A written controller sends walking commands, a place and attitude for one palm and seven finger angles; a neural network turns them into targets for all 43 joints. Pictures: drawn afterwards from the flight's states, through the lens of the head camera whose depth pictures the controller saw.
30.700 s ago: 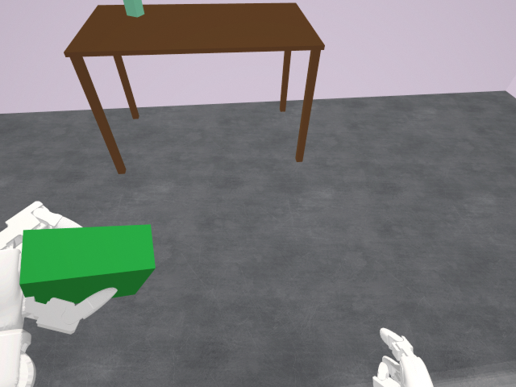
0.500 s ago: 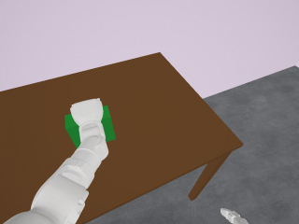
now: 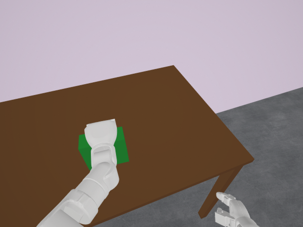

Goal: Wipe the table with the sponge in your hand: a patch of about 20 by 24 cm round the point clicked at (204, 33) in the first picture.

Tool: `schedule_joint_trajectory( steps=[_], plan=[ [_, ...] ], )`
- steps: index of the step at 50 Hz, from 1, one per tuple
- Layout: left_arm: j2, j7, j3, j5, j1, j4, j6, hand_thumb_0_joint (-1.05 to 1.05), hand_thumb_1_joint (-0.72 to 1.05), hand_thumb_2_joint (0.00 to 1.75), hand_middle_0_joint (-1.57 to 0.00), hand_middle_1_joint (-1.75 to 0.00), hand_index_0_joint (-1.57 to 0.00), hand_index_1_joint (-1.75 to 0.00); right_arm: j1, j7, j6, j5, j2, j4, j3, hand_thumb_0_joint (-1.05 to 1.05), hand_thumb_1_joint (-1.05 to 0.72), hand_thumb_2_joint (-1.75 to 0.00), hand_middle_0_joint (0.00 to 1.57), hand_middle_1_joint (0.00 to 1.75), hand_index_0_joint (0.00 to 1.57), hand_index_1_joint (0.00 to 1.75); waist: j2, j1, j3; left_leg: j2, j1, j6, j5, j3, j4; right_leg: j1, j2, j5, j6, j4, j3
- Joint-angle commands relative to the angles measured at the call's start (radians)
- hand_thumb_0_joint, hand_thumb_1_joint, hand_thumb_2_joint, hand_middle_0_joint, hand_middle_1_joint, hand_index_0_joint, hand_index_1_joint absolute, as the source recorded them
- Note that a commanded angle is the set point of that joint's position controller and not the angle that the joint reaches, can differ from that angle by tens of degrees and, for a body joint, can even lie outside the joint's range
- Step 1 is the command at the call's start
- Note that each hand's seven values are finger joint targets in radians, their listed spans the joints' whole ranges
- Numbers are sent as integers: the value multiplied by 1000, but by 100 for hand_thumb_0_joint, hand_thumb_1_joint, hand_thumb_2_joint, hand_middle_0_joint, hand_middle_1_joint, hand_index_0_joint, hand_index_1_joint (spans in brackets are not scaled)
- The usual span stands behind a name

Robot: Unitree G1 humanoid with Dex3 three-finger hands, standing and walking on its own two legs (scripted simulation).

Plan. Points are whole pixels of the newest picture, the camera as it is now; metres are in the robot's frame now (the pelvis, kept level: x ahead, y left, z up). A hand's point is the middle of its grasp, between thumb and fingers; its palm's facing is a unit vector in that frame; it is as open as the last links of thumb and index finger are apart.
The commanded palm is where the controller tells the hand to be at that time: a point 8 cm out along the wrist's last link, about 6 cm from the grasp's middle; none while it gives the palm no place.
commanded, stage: wipe back along the third lane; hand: left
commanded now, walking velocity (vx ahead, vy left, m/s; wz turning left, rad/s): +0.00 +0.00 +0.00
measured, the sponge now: (106, 152) +0.34 +0.19 -0.03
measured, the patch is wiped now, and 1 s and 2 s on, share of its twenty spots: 1.00 1.00 1.00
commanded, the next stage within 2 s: slide back across to the middle lane in 0.66 s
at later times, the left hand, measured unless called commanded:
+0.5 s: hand (110, 159) +0.29 +0.15 +0.01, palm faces -0.04 -0.03 -1.00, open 9.7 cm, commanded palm +0.24 +0.13 +0.04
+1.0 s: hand (109, 165) +0.27 +0.15 +0.02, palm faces -0.02 -0.13 -0.99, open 9.7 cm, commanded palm +0.22 +0.16 +0.06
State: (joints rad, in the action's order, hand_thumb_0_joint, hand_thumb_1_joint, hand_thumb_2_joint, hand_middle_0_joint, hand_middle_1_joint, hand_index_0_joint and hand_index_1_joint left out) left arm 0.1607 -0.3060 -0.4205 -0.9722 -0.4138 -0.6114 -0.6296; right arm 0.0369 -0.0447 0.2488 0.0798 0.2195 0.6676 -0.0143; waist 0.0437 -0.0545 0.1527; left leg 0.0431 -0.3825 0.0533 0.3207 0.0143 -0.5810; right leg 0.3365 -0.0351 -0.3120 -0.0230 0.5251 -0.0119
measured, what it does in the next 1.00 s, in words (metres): stands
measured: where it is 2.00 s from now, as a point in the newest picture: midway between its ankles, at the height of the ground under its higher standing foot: outside the picture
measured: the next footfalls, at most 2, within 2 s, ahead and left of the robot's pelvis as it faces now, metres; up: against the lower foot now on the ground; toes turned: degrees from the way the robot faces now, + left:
none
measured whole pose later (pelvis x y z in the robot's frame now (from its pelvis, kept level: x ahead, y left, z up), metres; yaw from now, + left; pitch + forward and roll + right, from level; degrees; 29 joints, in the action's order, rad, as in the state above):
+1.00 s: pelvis -0.02 -0.04 +0.00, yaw -2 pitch +2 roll +0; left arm 0.21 -0.27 -0.35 -0.96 -0.10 -0.29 -0.59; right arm 0.01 -0.03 0.21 0.09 0.24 0.66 -0.01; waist 0.07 -0.06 0.12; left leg 0.01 -0.27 0.01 0.28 -0.01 -0.52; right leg 0.26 -0.07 -0.29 -0.07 0.53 0.01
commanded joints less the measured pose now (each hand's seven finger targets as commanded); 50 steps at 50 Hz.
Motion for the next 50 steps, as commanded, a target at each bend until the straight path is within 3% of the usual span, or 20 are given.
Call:
schedule_joint_trajectory(
  steps=[1, 5, 6, 8, 12, 15, 21, 25, 28, 31, 33, 35, 38, 40, 44, 45, 48, 50],
  plan=[
    [-56, 49, -4, 44, -100, 103, 6, 0, 10, 130, -120, -160, -120, -160, -156, 4, -37, 4, 130, -151, 39, 0, -90, -90, 20, 30, 20, 30, -105, 13, 193, -41, 137, -23, -404, 31, 41, -85, -5, 439, -69, -10, -11],
    [-20, 47, 41, 55, -36, 136, 11, 0, 10, 130, -120, -160, -120, -160, -169, 2, -42, 9, 131, -159, 41, 0, -90, -90, 20, 30, 20, 30, -131, -2, 187, -39, 114, -22, -368, 26, 51, -111, -2, 436, -70, -16, 3],
    [-42, 47, 7, 54, -25, 140, 12, 0, 10, 130, -120, -160, -120, -160, -171, 3, -41, 8, 131, -159, 39, 0, -90, -90, 20, 30, 20, 30, -140, 5, 170, -34, 115, -18, -351, 23, 51, -108, -3, 426, -66, -22, 5],
    [-19, 44, 36, 61, 36, 154, 11, 0, 10, 130, -120, -160, -120, -160, -173, 0, -45, 9, 132, -162, 38, 0, -90, -90, 20, 30, 20, 30, -148, -8, 163, -33, 106, -19, -344, 20, 56, -122, -2, 436, -67, -24, 9],
    [-40, 41, 10, 74, 42, 185, 6, 0, 10, 130, -120, -160, -120, -160, -195, -1, -49, 16, 128, -167, 38, 0, -90, -90, 20, 30, 20, 30, -145, -3, 107, -32, 99, -16, -272, 18, 75, -97, -3, 346, -62, -49, 15],
    [-16, 38, 36, 75, 18, 198, 5, 0, 10, 130, -120, -160, -120, -160, -206, 4, -57, 19, 131, -166, 38, 0, -90, -90, 20, 30, 20, 30, -153, -7, 112, -30, 100, -17, -249, 16, 86, -100, -5, 320, -63, -57, 28],
    [-53, 42, -12, 66, 57, 206, 18, 0, 10, 130, -120, -160, -120, -160, -217, 0, -63, 19, 125, -170, 38, 0, -90, -90, 20, 30, 20, 30, -151, -7, 94, -24, 105, -15, -221, 12, 86, -85, -5, 273, -61, -63, 31],
    [-33, 39, 13, 71, 98, 229, 26, 0, 10, 130, -120, -160, -120, -160, -231, -2, -65, 18, 127, -172, 41, 0, -90, -90, 20, 30, 20, 30, -150, -18, 108, -18, 100, -16, -227, 9, 81, -109, -3, 310, -61, -64, 55],
    [-48, 40, -5, 70, 127, 232, 24, 0, 10, 130, -120, -160, -120, -160, -233, -3, -67, 19, 123, -173, 38, 0, -90, -90, 20, 30, 20, 30, -171, -15, 81, -16, 98, -13, -218, 6, 79, -105, -2, 303, -57, -69, 57],
    [-49, 45, -9, 71, 170, 276, 25, 0, 10, 130, -120, -160, -120, -160, -241, -8, -65, 18, 121, -179, 40, 0, -90, -90, 20, 30, 20, 30, -173, -18, 103, -12, 107, -11, -245, 1, 71, -135, 0, 363, -56, -61, 66],
    [-27, 47, 2, 64, 150, 280, 20, 0, 10, 130, -120, -160, -120, -160, -248, -5, -64, 19, 124, -175, 35, 0, -90, -90, 20, 30, 20, 30, -177, -12, 74, -12, 98, -13, -227, 1, 74, -121, 1, 352, -54, -69, 77],
    [2, 46, 32, 56, 145, 289, 16, 0, 10, 130, -120, -160, -120, -160, -252, -4, -65, 18, 126, -173, 38, 0, -90, -90, 20, 30, 20, 30, -152, -20, 79, -10, 94, -14, -224, 5, 77, -120, -2, 341, -58, -69, 86],
    [-9, 49, 14, 49, 126, 275, 14, 0, 10, 130, -120, -160, -120, -160, -249, 5, -69, 18, 123, -169, 34, 0, -90, -90, 20, 30, 20, 30, -158, -10, 65, -8, 95, -12, -213, 0, 75, -108, 0, 328, -53, -72, 85],
    [53, 46, 79, 45, 126, 319, 21, 0, 10, 130, -120, -160, -120, -160, -254, 8, -72, 15, 126, -175, 39, 0, -90, -90, 20, 30, 20, 30, -143, -30, 112, -5, 104, -12, -230, 6, 76, -142, -1, 353, -57, -65, 97],
    [65, 48, 84, 40, 201, 374, 26, 0, 10, 130, -120, -160, -120, -160, -258, 11, -79, 15, 118, -188, 35, 0, -90, -90, 20, 30, 20, 30, -136, -33, 124, -2, 124, -10, -269, -1, 77, -184, 5, 424, -54, -62, 101],
    [109, 50, 129, 38, 211, 385, 26, 0, 10, 130, -120, -160, -120, -160, -259, 14, -80, 15, 123, -188, 36, 0, -90, -90, 20, 30, 20, 30, -147, -37, 125, -3, 122, -10, -269, 6, 82, -190, 2, 423, -55, -67, 108],
    [129, 55, 134, 20, 220, 400, 23, 0, 10, 130, -120, -160, -120, -160, -257, 21, -90, 15, 122, -186, 28, 0, -90, -90, 20, 30, 20, 30, -135, -32, 89, 1, 123, -10, -262, 0, 90, -188, 3, 424, -52, -76, 119],
    [200, 56, 205, 17, 255, 440, 26, 0, 10, 130, -120, -160, -120, -160, -266, 25, -98, 13, 128, -190, 30, 0, -90, -90, 20, 30, 20, 30, -119, -49, 103, 3, 134, -12, -278, 6, 94, -211, 3, 450, -55, -76, 131]
  ],
)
